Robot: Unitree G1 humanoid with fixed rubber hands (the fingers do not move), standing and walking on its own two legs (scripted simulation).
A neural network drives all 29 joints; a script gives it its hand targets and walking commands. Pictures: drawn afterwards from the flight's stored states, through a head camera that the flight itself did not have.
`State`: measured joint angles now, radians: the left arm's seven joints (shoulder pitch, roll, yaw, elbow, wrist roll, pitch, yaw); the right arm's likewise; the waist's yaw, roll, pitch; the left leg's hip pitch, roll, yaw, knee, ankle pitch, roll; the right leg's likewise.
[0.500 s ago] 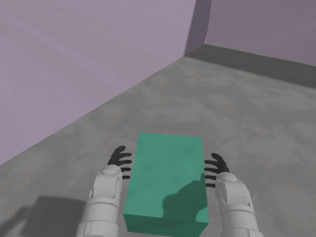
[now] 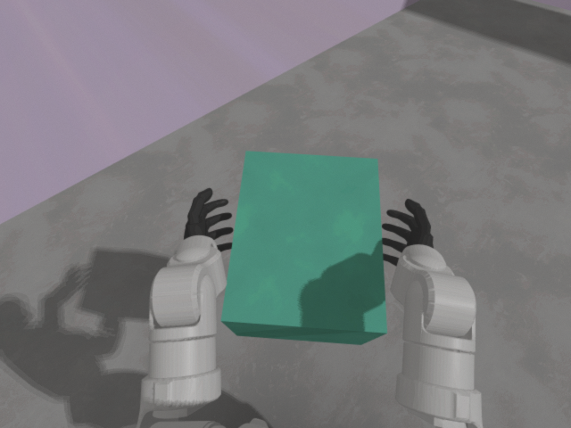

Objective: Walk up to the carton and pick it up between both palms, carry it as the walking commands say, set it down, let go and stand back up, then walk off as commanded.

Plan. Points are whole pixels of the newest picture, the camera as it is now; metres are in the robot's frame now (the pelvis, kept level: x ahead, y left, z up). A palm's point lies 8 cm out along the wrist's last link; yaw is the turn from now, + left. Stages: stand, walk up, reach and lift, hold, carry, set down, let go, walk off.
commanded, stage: carry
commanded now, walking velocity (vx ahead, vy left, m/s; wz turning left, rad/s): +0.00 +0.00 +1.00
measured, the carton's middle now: (304, 250) +0.39 +0.00 +0.01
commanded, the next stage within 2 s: none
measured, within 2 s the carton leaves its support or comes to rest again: neither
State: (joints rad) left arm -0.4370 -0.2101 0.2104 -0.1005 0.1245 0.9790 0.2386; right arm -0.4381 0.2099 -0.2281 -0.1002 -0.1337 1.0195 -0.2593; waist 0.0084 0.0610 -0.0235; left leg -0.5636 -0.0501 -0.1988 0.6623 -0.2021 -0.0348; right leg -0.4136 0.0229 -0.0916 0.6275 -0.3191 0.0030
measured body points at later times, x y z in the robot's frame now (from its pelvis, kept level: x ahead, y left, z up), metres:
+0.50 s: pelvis -0.05 +0.02 +0.00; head +0.01 +0.05 +0.45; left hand +0.18 +0.33 +0.07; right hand +0.33 +0.08 +0.07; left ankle -0.06 +0.12 -0.72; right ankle +0.00 -0.10 -0.66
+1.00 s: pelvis -0.08 -0.01 +0.00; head -0.05 +0.00 +0.45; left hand +0.03 +0.35 +0.12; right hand +0.26 +0.17 +0.11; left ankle -0.17 +0.08 -0.72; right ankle +0.02 -0.08 -0.72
